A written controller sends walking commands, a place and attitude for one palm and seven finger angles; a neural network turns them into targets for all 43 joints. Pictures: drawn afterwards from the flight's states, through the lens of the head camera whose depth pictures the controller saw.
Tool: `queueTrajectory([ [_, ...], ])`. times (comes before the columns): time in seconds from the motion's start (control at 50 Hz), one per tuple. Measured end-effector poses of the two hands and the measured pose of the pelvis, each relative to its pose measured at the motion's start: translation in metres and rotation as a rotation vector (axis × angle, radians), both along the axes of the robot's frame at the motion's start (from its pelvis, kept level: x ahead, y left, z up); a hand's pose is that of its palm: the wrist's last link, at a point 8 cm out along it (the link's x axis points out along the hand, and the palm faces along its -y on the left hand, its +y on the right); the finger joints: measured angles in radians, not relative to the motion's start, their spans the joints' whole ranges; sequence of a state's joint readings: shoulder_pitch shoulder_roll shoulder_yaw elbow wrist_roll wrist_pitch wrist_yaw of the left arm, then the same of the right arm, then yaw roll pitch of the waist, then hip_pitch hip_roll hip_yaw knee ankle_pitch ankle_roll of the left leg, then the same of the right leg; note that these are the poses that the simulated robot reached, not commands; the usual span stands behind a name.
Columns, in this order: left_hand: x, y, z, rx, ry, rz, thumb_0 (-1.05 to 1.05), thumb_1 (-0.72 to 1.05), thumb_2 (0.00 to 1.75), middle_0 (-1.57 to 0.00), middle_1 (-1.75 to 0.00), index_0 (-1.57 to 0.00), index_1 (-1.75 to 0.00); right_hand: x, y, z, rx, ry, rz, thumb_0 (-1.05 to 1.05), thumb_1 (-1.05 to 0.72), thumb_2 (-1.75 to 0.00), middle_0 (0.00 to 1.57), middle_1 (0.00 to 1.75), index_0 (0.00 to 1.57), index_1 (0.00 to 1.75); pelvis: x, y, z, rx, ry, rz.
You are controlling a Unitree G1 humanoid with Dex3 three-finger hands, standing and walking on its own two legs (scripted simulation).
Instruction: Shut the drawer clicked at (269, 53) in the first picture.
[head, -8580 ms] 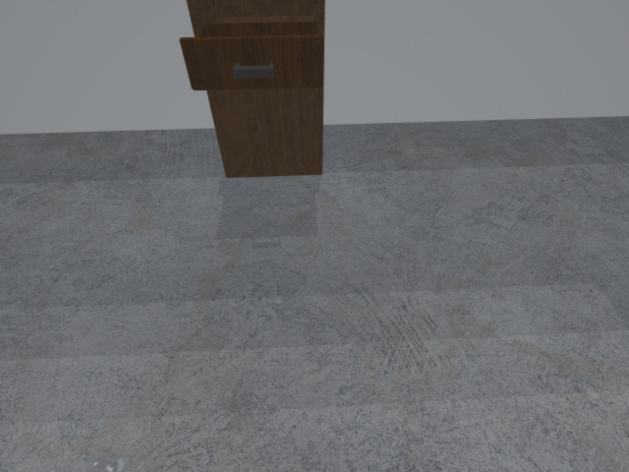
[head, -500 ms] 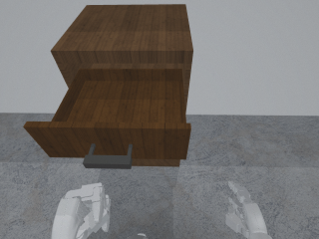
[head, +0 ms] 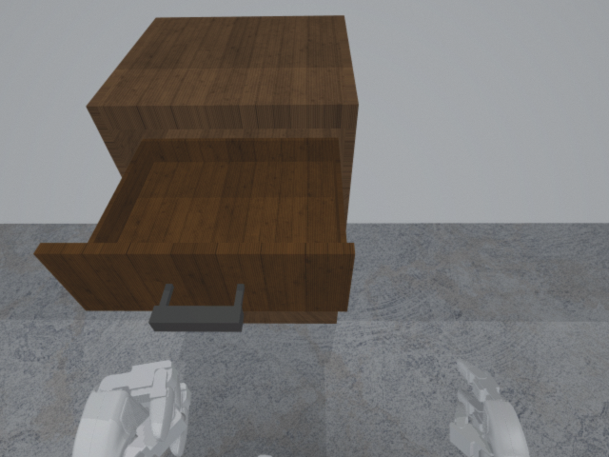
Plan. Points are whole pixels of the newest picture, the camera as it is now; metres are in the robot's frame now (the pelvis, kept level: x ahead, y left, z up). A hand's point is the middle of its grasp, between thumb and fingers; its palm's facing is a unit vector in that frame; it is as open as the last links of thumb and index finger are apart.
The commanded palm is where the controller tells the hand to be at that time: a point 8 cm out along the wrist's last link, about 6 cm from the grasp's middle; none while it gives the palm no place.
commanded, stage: bring the fist close to the handle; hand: left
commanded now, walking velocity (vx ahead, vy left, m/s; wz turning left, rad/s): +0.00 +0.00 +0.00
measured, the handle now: (201, 304) +0.33 +0.18 -0.01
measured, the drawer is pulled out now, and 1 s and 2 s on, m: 0.30 0.30 0.29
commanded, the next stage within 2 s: push the drawer shut in 1.46 s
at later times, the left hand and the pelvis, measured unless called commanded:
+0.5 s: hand (204, 401) +0.18 +0.13 +0.06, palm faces +0.03 -1.00 +0.00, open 3.3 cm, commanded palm +0.15 +0.18 +0.05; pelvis -0.01 +0.00 -0.02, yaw +0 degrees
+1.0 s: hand (221, 381) +0.22 +0.12 +0.00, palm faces +0.03 -1.00 -0.02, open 3.3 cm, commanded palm +0.20 +0.18 +0.00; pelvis -0.01 +0.00 -0.04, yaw -1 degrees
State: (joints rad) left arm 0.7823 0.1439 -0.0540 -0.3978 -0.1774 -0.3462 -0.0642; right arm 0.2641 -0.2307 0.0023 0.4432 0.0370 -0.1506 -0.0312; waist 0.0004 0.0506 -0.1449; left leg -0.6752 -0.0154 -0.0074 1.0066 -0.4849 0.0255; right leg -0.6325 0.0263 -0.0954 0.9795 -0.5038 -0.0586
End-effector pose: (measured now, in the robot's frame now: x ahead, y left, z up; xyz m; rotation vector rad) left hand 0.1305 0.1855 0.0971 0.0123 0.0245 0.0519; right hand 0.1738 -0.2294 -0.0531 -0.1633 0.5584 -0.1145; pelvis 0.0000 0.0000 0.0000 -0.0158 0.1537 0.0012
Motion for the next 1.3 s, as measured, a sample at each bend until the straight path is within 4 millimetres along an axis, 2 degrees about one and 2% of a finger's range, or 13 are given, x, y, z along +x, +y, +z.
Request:
queueTrajectory([
  [0.14, -0.002, -0.002, -0.003, -0.002, 0.014, -0.002, 0.02, 0.91, 0.90, -1.40, -1.60, -1.40, -1.60, 0.006, 0.010, 0.002, 0.012, -0.019, 0.027, 0.01, -0.90, -0.90, 0.20, 0.30, 0.20, 0.30, -0.002, 0.002, 0.000, -0.001, -0.001, 0.004],
  [0.26, 0.006, -0.004, -0.018, -0.011, 0.014, -0.010, 0.02, 0.90, 0.90, -1.40, -1.60, -1.40, -1.60, 0.005, 0.014, -0.003, 0.002, -0.011, 0.053, 0.01, -0.90, -0.90, 0.20, 0.30, 0.20, 0.30, -0.006, 0.003, -0.006, -0.004, 0.018, 0.004],
  [0.46, 0.026, -0.006, -0.037, -0.007, 0.007, -0.022, 0.02, 0.91, 0.90, -1.40, -1.60, -1.40, -1.60, -0.009, 0.009, -0.019, -0.014, 0.048, 0.036, 0.01, -0.90, -0.90, 0.20, 0.30, 0.20, 0.30, -0.009, 0.004, -0.016, -0.005, 0.049, -0.003],
  [0.62, 0.033, -0.008, -0.053, -0.007, 0.020, -0.018, 0.02, 0.91, 0.90, -1.40, -1.60, -1.40, -1.60, -0.020, 0.003, -0.032, -0.027, 0.101, 0.021, 0.01, -0.90, -0.90, 0.20, 0.30, 0.20, 0.30, -0.010, 0.004, -0.023, -0.004, 0.077, -0.007],
  [1.1, 0.077, -0.004, -0.100, 0.007, 0.009, -0.017, 0.02, 0.90, 0.90, -1.40, -1.60, -1.40, -1.60, -0.019, 0.000, -0.069, -0.042, 0.188, 0.036, 0.01, -0.90, -0.90, 0.20, 0.30, 0.20, 0.30, -0.015, 0.001, -0.047, -0.006, 0.164, -0.011],
  [1.3, 0.074, -0.004, -0.097, 0.002, 0.012, -0.025, 0.02, 0.91, 0.90, -1.40, -1.60, -1.40, -1.60, -0.022, 0.001, -0.071, -0.035, 0.212, 0.025, 0.01, -0.90, -0.90, 0.20, 0.30, 0.20, 0.30, -0.013, 0.003, -0.045, -0.007, 0.167, -0.010],
])
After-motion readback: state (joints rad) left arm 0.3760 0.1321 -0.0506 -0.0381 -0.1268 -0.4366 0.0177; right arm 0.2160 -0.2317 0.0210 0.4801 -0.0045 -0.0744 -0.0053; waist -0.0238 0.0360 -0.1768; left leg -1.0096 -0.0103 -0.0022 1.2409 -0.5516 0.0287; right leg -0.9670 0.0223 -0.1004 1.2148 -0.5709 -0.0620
